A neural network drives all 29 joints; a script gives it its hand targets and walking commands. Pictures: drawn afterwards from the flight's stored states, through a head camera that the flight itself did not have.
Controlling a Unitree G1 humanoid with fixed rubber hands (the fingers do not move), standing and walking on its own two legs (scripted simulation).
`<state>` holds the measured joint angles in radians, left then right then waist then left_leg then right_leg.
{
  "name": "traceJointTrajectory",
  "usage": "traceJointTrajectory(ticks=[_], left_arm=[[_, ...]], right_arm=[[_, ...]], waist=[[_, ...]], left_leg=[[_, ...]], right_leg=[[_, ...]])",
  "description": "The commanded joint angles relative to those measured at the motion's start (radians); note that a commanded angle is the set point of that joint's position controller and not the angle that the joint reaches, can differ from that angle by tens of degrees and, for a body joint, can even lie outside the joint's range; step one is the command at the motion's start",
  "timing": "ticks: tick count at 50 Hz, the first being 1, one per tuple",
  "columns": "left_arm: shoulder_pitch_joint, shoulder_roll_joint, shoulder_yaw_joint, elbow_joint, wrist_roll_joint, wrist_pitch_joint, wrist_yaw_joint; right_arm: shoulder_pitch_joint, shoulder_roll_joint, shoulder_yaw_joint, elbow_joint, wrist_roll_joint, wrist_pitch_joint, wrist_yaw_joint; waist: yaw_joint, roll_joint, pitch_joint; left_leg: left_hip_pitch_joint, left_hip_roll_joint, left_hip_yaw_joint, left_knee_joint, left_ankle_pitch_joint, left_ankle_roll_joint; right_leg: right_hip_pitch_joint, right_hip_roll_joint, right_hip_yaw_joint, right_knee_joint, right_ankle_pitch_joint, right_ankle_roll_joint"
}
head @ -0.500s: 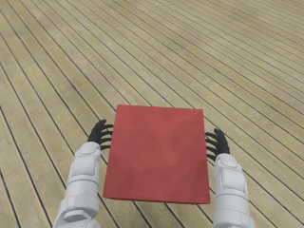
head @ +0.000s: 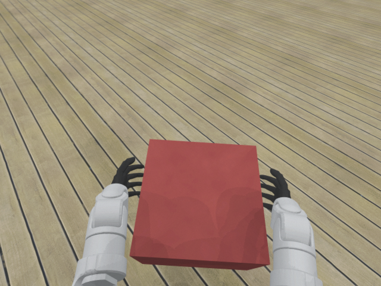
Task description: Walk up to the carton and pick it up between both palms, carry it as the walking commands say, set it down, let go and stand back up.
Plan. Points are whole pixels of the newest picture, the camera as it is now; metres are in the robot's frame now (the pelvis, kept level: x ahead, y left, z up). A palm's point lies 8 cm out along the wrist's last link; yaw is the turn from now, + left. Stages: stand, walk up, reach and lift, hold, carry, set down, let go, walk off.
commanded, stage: reach and lift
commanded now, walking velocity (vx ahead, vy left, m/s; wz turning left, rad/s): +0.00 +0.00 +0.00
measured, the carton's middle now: (198, 205) +0.32 -0.02 -0.04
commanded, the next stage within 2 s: hold in 1.18 s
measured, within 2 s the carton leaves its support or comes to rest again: neither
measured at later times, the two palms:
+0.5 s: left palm (115, 196) +0.29 +0.16 +0.05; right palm (277, 201) +0.29 -0.18 +0.05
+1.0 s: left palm (114, 197) +0.29 +0.17 +0.05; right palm (276, 204) +0.28 -0.18 +0.05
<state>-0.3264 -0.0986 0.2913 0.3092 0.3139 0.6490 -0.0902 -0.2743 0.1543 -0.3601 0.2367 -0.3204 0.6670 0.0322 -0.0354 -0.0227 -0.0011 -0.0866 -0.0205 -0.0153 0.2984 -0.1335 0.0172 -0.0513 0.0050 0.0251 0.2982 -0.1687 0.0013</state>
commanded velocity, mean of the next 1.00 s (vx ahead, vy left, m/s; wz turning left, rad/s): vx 0.00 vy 0.00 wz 0.00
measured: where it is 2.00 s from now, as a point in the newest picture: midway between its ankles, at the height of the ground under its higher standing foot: outside the picture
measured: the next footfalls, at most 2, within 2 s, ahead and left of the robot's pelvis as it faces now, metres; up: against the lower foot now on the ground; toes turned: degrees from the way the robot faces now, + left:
none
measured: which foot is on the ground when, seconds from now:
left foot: down 0.00-1.00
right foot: down 0.00-1.00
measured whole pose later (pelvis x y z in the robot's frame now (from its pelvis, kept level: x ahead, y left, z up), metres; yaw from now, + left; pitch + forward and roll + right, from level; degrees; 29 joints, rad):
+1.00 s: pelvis +0.01 +0.00 +0.00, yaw -1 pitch -6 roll +0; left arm -0.22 -0.14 0.28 0.16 0.32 0.71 -0.05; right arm -0.22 0.14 -0.28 0.18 -0.31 0.72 0.05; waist -0.01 -0.01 0.00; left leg -0.03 -0.02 -0.01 0.25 -0.12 0.01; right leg 0.00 0.01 0.04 0.26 -0.16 0.00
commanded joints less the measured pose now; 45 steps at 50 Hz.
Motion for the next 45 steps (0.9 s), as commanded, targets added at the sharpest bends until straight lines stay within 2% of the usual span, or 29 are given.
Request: traceJointTrajectory(ticks=[1, 9, 21, 45], left_arm=[[-0.461, -0.816, -0.530, -0.027, -0.241, -0.010, -0.264], [-0.422, -0.809, -0.536, -0.075, -0.239, 0.019, -0.247], [-0.380, -0.815, -0.573, -0.137, -0.253, 0.030, -0.231], [-0.348, -0.828, -0.574, -0.139, -0.256, 0.041, -0.220]], right_arm=[[-0.511, 0.819, 0.559, 0.001, 0.246, 0.003, 0.264], [-0.490, 0.805, 0.577, -0.027, 0.255, 0.024, 0.264], [-0.448, 0.788, 0.608, -0.062, 0.259, 0.017, 0.260], [-0.441, 0.770, 0.631, -0.084, 0.273, 0.012, 0.272]], waist=[[0.001, 0.013, -0.209], [0.020, 0.011, -0.191], [0.027, 0.018, -0.215], [0.029, 0.022, -0.205]], left_leg=[[0.143, -0.055, -0.050, -0.045, 0.097, 0.006], [0.158, -0.059, -0.040, -0.055, 0.133, 0.000], [0.165, -0.062, -0.035, -0.045, 0.181, -0.016], [0.164, -0.062, -0.035, -0.052, 0.169, -0.016]], right_leg=[[0.001, 0.068, 0.029, -0.066, 0.114, -0.008], [0.029, 0.070, 0.036, -0.080, 0.150, -0.006], [0.041, 0.074, 0.042, -0.076, 0.190, -0.006], [0.021, 0.080, 0.038, -0.074, 0.164, -0.006]])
